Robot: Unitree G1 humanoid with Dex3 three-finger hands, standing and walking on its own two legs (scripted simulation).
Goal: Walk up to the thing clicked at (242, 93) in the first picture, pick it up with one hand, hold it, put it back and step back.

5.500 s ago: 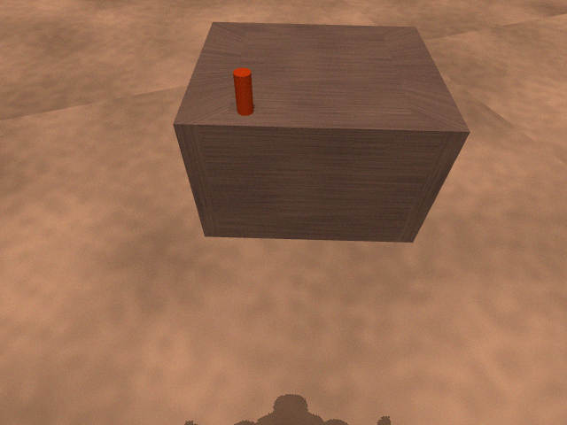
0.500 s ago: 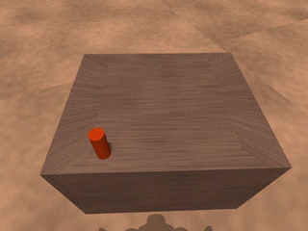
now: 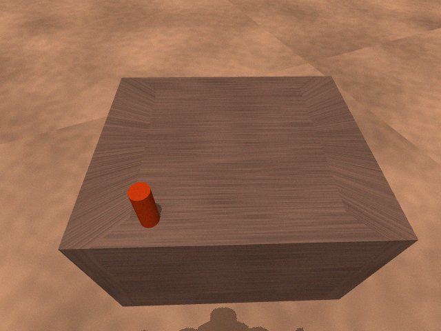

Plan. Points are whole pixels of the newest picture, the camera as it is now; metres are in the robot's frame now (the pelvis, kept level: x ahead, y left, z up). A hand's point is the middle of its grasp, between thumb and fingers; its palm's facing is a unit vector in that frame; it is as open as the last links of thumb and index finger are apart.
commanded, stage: stand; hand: left
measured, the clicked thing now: (144, 206) +0.42 +0.20 -0.12
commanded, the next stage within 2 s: rise first in 0.76 s
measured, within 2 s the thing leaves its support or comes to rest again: neither
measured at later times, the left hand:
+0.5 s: hand out of the picture +0.07 +0.25 -0.16, palm faces -0.03 -0.94 -0.34, open 7.4 cm
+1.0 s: hand out of the picture +0.12 +0.24 -0.15, palm faces +0.09 -0.94 -0.32, open 8.7 cm
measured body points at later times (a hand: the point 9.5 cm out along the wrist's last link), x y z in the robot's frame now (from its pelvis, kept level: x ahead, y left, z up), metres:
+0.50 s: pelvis +0.00 +0.00 +0.00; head +0.01 +0.00 +0.45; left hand +0.07 +0.30 -0.13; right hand +0.07 -0.30 -0.13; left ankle -0.02 +0.12 -0.75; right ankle +0.01 -0.13 -0.75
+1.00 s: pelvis -0.01 +0.00 -0.01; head +0.03 +0.00 +0.44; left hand +0.12 +0.29 -0.13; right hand +0.12 -0.29 -0.13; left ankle -0.02 +0.12 -0.75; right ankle +0.01 -0.13 -0.75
